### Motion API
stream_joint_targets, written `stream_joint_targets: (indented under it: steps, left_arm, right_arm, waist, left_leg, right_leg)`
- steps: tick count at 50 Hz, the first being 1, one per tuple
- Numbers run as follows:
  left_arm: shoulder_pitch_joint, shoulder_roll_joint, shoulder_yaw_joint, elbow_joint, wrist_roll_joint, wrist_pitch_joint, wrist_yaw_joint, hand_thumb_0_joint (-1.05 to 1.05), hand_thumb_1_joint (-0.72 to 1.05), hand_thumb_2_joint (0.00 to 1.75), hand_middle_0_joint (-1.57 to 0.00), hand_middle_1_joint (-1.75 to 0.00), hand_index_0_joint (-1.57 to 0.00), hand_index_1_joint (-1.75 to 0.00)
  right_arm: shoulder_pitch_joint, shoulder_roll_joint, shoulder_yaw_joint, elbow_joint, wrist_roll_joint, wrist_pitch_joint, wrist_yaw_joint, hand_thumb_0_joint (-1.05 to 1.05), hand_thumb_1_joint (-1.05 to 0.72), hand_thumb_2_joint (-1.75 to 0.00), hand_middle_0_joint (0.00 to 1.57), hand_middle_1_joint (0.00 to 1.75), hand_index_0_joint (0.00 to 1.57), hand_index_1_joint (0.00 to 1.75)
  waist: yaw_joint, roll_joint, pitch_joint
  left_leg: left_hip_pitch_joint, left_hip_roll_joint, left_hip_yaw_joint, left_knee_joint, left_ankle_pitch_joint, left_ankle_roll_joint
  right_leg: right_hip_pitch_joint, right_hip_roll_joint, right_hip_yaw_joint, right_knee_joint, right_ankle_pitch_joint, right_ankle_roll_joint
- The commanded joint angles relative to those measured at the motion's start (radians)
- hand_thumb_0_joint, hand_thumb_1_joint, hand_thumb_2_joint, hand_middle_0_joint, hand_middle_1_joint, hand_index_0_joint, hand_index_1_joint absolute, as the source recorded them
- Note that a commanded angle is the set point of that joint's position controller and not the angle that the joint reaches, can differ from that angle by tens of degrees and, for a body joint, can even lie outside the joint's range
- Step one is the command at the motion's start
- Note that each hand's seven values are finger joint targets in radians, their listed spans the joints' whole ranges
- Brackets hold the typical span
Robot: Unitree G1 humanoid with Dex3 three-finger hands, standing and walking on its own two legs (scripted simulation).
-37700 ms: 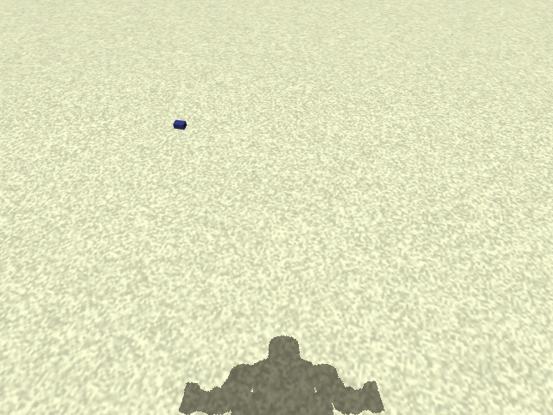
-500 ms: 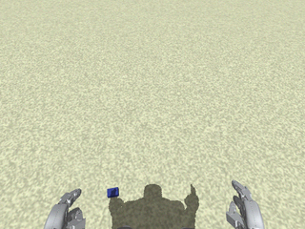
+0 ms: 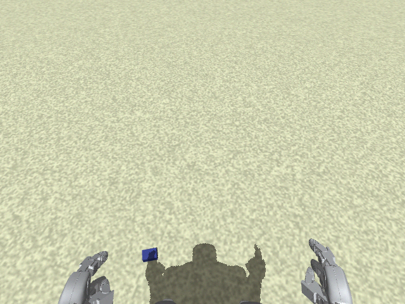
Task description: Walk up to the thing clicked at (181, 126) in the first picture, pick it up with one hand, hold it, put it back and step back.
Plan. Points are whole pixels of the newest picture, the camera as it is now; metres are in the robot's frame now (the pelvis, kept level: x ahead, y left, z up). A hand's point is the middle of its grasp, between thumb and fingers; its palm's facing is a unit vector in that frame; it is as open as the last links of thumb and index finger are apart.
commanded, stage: home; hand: left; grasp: from above
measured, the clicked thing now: (149, 254) +0.43 +0.23 -0.70
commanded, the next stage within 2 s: stand in 0.08 s
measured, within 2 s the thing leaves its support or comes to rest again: neither
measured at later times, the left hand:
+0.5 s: hand out of the picture +0.10 +0.23 -0.10, palm faces +0.01 -0.94 -0.33, open 7.4 cm
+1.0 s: hand out of the picture +0.04 +0.24 -0.10, palm faces +0.02 -0.95 -0.32, open 7.4 cm
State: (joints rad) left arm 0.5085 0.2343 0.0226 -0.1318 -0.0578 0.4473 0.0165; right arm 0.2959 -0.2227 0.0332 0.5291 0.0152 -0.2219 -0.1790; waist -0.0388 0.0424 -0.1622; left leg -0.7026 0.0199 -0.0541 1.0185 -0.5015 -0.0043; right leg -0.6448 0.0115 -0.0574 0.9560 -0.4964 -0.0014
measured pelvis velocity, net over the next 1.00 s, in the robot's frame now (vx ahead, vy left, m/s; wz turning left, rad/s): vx -0.02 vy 0.01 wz -0.01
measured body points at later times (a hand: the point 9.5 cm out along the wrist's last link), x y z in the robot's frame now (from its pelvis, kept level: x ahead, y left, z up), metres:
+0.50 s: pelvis -0.01 +0.00 +0.04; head +0.01 +0.01 +0.49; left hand +0.10 +0.28 -0.08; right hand +0.10 -0.27 -0.08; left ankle +0.00 +0.12 -0.68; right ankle -0.01 -0.12 -0.68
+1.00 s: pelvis -0.02 +0.01 +0.07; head -0.02 +0.01 +0.51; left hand +0.03 +0.29 -0.07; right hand +0.04 -0.27 -0.08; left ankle +0.00 +0.12 -0.68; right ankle -0.01 -0.12 -0.68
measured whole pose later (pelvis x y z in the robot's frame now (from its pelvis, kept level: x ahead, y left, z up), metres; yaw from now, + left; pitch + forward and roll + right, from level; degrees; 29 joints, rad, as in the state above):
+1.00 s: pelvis -0.02 +0.01 +0.07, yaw -1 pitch -4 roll +0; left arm 0.17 0.28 0.04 1.11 0.03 0.00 0.02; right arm 0.16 -0.28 -0.03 1.10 -0.03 -0.01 -0.02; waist 0.02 0.01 0.06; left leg -0.13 -0.02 0.00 0.39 -0.19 0.02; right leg -0.12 -0.03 -0.01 0.40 -0.21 0.02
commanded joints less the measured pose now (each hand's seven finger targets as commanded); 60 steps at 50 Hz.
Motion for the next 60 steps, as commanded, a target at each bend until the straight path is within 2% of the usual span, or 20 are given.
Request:
stream_joint_targets:
  steps: [1,2,3,7,8,9,10,11,12,14,16,23,26,31,36,39,45,53,57,60]
  left_arm:
    - [-0.033,0.096,0.057,-0.209,0.002,-0.049,0.01,0.0,0.9,0.9,-0.2,-0.3,-0.2,-0.3]
    - [-0.016,0.113,0.076,-0.19,0.006,-0.046,0.014,0.0,0.9,0.9,-0.2,-0.3,-0.2,-0.3]
    - [-0.017,0.1,0.061,-0.209,0.003,-0.048,0.011,0.0,0.9,0.9,-0.2,-0.3,-0.2,-0.3]
    - [-0.006,0.115,0.076,-0.186,0.008,-0.043,0.015,0.0,0.9,0.9,-0.2,-0.3,-0.2,-0.3]
    - [-0.013,0.106,0.067,-0.182,0.007,-0.044,0.014,0.0,0.9,0.9,-0.2,-0.3,-0.2,-0.3]
    - [-0.326,0.189,0.056,0.169,0.125,-0.253,0.049,0.0,0.9,0.9,-0.2,-0.3,-0.2,-0.3]
    - [-0.227,0.194,0.08,0.328,0.123,-0.321,0.043,0.0,0.9,0.9,-0.2,-0.3,-0.2,-0.3]
    - [-0.217,0.2,0.079,0.378,0.128,-0.355,0.04,0.0,0.9,0.9,-0.2,-0.3,-0.2,-0.3]
    - [-0.25,0.197,0.073,0.404,0.128,-0.373,0.033,0.0,0.9,0.9,-0.2,-0.3,-0.2,-0.3]
    - [-0.272,0.203,0.062,0.493,0.118,-0.403,0.026,0.0,0.9,0.9,-0.2,-0.3,-0.2,-0.3]
    - [-0.279,0.2,0.071,0.578,0.105,-0.41,0.025,0.0,0.9,0.9,-0.2,-0.3,-0.2,-0.3]
    - [-0.334,0.184,0.067,0.809,0.104,-0.446,0.026,0.0,0.9,0.9,-0.2,-0.3,-0.2,-0.3]
    - [-0.352,0.198,0.068,0.885,0.104,-0.457,0.026,0.0,0.9,0.9,-0.2,-0.3,-0.2,-0.3]
    - [-0.338,0.205,0.063,0.998,0.09,-0.466,0.026,0.0,0.9,0.9,-0.2,-0.3,-0.2,-0.3]
    - [-0.341,0.204,0.055,1.085,0.086,-0.461,0.026,0.0,0.9,0.9,-0.2,-0.3,-0.2,-0.3]
    - [-0.358,0.22,0.055,1.123,0.089,-0.463,0.027,0.0,0.9,0.9,-0.2,-0.3,-0.2,-0.3]
    - [-0.368,0.223,0.049,1.171,0.089,-0.465,0.026,0.0,0.9,0.9,-0.2,-0.3,-0.2,-0.3]
    - [-0.371,0.232,0.044,1.213,0.086,-0.464,0.019,0.0,0.9,0.9,-0.2,-0.3,-0.2,-0.3]
    - [-0.391,0.243,0.044,1.215,0.084,-0.471,0.019,0.0,0.9,0.9,-0.2,-0.3,-0.2,-0.3]
    - [-0.399,0.251,0.044,1.22,0.084,-0.472,0.02,0.0,0.9,0.9,-0.2,-0.3,-0.2,-0.3]
  right_arm:
    - [-0.065,-0.124,-0.054,-0.166,-0.005,-0.06,-0.01,0.0,-0.9,-0.9,0.2,0.3,0.2,0.3]
    - [-0.062,-0.13,-0.06,-0.157,-0.005,-0.057,-0.013,0.0,-0.9,-0.9,0.2,0.3,0.2,0.3]
    - [-0.064,-0.123,-0.056,-0.165,-0.006,-0.058,-0.011,0.0,-0.9,-0.9,0.2,0.3,0.2,0.3]
    - [-0.071,-0.129,-0.058,-0.164,-0.005,-0.056,-0.011,0.0,-0.9,-0.9,0.2,0.3,0.2,0.3]
    - [-0.069,-0.125,-0.056,-0.162,-0.005,-0.054,-0.011,0.0,-0.9,-0.9,0.2,0.3,0.2,0.3]
    - [-0.136,-0.217,-0.088,0.091,-0.128,0.05,0.048,0.0,-0.9,-0.9,0.2,0.3,0.2,0.3]
    - [-0.135,-0.222,-0.106,0.102,-0.124,0.086,0.075,0.0,-0.9,-0.9,0.2,0.3,0.2,0.3]
    - [-0.128,-0.222,-0.103,0.095,-0.124,0.104,0.093,0.0,-0.9,-0.9,0.2,0.3,0.2,0.3]
    - [-0.094,-0.222,-0.096,0.091,-0.13,0.116,0.105,0.0,-0.9,-0.9,0.2,0.3,0.2,0.3]
    - [-0.118,-0.197,-0.096,0.138,-0.084,0.125,0.137,0.0,-0.9,-0.9,0.2,0.3,0.2,0.3]
    - [-0.154,-0.202,-0.106,0.161,-0.065,0.134,0.148,0.0,-0.9,-0.9,0.2,0.3,0.2,0.3]
    - [-0.183,-0.208,-0.113,0.263,-0.07,0.164,0.155,0.0,-0.9,-0.9,0.2,0.3,0.2,0.3]
    - [-0.168,-0.209,-0.112,0.305,-0.065,0.173,0.15,0.0,-0.9,-0.9,0.2,0.3,0.2,0.3]
    - [-0.149,-0.223,-0.11,0.382,-0.056,0.18,0.145,0.0,-0.9,-0.9,0.2,0.3,0.2,0.3]
    - [-0.162,-0.235,-0.108,0.439,-0.05,0.187,0.141,0.0,-0.9,-0.9,0.2,0.3,0.2,0.3]
    - [-0.157,-0.236,-0.106,0.464,-0.048,0.191,0.142,0.0,-0.9,-0.9,0.2,0.3,0.2,0.3]
    - [-0.175,-0.241,-0.1,0.499,-0.044,0.191,0.144,0.0,-0.9,-0.9,0.2,0.3,0.2,0.3]
    - [-0.183,-0.256,-0.102,0.528,-0.043,0.196,0.149,0.0,-0.9,-0.9,0.2,0.3,0.2,0.3]
    - [-0.186,-0.255,-0.095,0.535,-0.04,0.192,0.151,0.0,-0.9,-0.9,0.2,0.3,0.2,0.3]
    - [-0.187,-0.259,-0.09,0.542,-0.039,0.192,0.152,0.0,-0.9,-0.9,0.2,0.3,0.2,0.3]
  waist:
    - [-0.009,0.007,-0.103]
    - [-0.002,0.018,-0.077]
    - [-0.004,0.016,-0.106]
    - [0.006,0.01,-0.069]
    - [-0.002,0.006,-0.069]
    - [0.076,-0.056,0.163]
    - [0.071,-0.092,0.058]
    - [0.058,-0.106,0.02]
    - [0.034,-0.056,0.035]
    - [0.056,-0.029,-0.004]
    - [0.069,-0.081,-0.015]
    - [0.071,0.008,0.094]
    - [0.054,-0.032,0.134]
    - [0.052,-0.043,0.137]
    - [0.058,-0.017,0.177]
    - [0.052,-0.036,0.187]
    - [0.056,-0.032,0.192]
    - [0.054,-0.037,0.208]
    - [0.049,-0.042,0.182]
    - [0.048,-0.032,0.173]
  left_leg:
    - [0.122,-0.023,0.014,-0.15,0.258,0.021]
    - [0.118,-0.02,0.013,-0.156,0.245,0.02]
    - [0.127,-0.02,0.011,-0.153,0.271,0.018]
    - [0.105,-0.02,0.01,-0.161,0.233,0.019]
    - [0.106,-0.022,0.016,-0.151,0.235,0.021]
    - [0.12,0.025,-0.014,-0.245,0.413,0.06]
    - [0.211,0.021,0.007,-0.239,0.474,0.071]
    - [0.269,0.015,0.013,-0.232,0.501,0.073]
    - [0.267,0.02,-0.013,-0.265,0.458,0.073]
    - [0.325,0.015,-0.016,-0.31,0.423,0.073]
    - [0.379,0.015,-0.004,-0.314,0.451,0.066]
    - [0.391,0.053,-0.068,-0.494,0.26,0.067]
    - [0.413,0.045,-0.057,-0.528,0.274,0.056]
    - [0.503,0.053,-0.053,-0.579,0.399,0.045]
    - [0.517,0.068,-0.07,-0.669,0.334,0.038]
    - [0.515,0.063,-0.067,-0.699,0.302,0.032]
    - [0.548,0.07,-0.067,-0.729,0.343,0.028]
    - [0.534,0.075,-0.071,-0.761,0.246,0.025]
    - [0.564,0.079,-0.059,-0.745,0.349,0.026]
    - [0.57,0.08,-0.053,-0.741,0.373,0.027]
  right_leg:
    - [0.048,0.012,0.003,-0.159,0.248,0.0]
    - [0.034,0.012,0.003,-0.157,0.232,-0.002]
    - [0.05,0.013,0.0,-0.153,0.253,-0.002]
    - [0.042,0.013,-0.001,-0.157,0.218,-0.003]
    - [0.038,0.01,0.005,-0.166,0.224,0.0]
    - [0.201,-0.062,0.093,-0.207,0.256,-0.054]
    - [0.246,-0.071,0.137,-0.215,0.32,-0.085]
    - [0.251,-0.084,0.15,-0.223,0.373,-0.095]
    - [0.232,-0.074,0.153,-0.226,0.367,-0.087]
    - [0.322,-0.09,0.141,-0.234,0.377,-0.066]
    - [0.315,-0.092,0.145,-0.27,0.398,-0.059]
    - [0.358,-0.083,0.122,-0.383,0.266,-0.03]
    - [0.384,-0.096,0.138,-0.446,0.3,-0.035]
    - [0.454,-0.112,0.142,-0.514,0.4,-0.027]
    - [0.488,-0.104,0.126,-0.569,0.332,-0.017]
    - [0.505,-0.108,0.129,-0.599,0.318,-0.013]
    - [0.518,-0.115,0.128,-0.628,0.35,-0.007]
    - [0.511,-0.113,0.13,-0.661,0.285,-0.009]
    - [0.53,-0.128,0.141,-0.666,0.36,-0.01]
    - [0.541,-0.13,0.138,-0.67,0.382,-0.01]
